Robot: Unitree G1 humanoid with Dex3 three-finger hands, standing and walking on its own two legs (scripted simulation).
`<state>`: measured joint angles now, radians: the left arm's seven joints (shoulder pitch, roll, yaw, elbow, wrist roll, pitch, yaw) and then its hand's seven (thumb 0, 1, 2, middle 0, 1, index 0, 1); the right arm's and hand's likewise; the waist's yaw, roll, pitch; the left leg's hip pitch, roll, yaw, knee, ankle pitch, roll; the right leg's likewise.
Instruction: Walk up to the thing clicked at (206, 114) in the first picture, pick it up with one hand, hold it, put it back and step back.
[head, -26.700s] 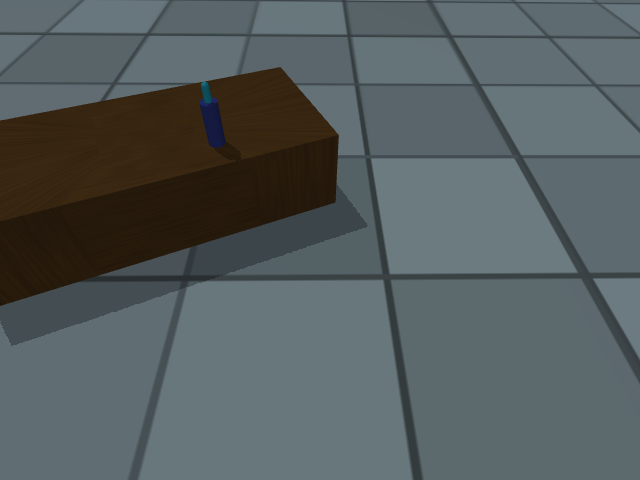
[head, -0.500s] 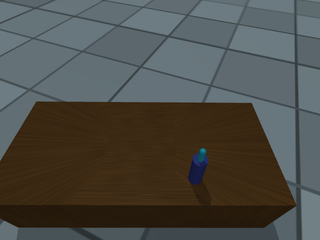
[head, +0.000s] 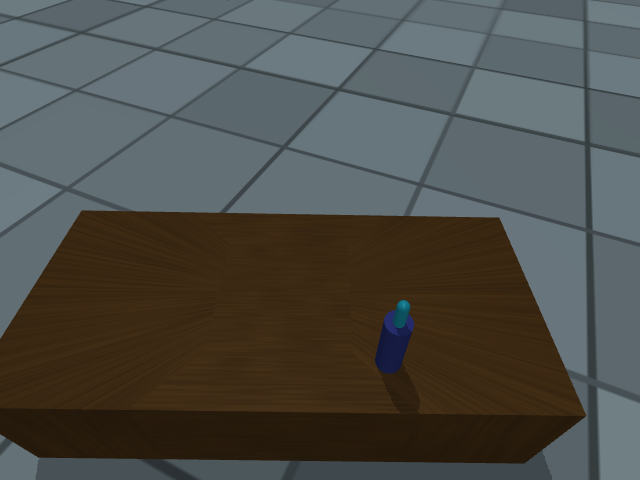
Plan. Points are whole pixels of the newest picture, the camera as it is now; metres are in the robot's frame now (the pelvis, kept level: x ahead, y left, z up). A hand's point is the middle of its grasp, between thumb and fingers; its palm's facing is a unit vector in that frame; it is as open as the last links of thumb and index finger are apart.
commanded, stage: stand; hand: right
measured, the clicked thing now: (395, 335) +0.51 -0.15 -0.30
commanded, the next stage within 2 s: step back in 1.42 s
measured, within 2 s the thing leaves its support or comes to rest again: neither
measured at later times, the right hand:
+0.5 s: hand out of the picture +0.06 -0.24 -0.16, palm faces -0.03 +0.95 -0.33, open 7.4 cm
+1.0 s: hand out of the picture +0.08 -0.25 -0.16, palm faces -0.02 +0.94 -0.33, open 7.4 cm
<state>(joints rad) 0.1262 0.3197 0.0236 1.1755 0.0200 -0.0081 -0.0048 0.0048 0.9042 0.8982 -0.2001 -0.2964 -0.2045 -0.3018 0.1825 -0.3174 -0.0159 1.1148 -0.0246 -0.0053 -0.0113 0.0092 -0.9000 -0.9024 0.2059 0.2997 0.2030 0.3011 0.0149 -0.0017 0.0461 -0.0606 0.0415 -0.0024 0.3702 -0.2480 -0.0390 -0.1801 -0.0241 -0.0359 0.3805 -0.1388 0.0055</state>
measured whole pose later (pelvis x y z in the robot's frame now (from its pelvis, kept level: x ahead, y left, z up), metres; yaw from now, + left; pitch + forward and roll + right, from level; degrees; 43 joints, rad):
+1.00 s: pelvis +0.02 +0.00 +0.00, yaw +0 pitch -2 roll +0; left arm 0.09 0.33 0.00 1.16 0.01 -0.02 -0.01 0.00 0.90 0.90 -0.20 -0.30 -0.20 -0.30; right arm 0.14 -0.34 -0.01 1.13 -0.01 -0.01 0.00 0.01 -0.90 -0.90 0.21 0.30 0.20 0.30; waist 0.01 0.01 0.04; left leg -0.04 0.04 0.01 0.31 -0.24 -0.04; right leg -0.17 -0.02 -0.03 0.35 -0.14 0.01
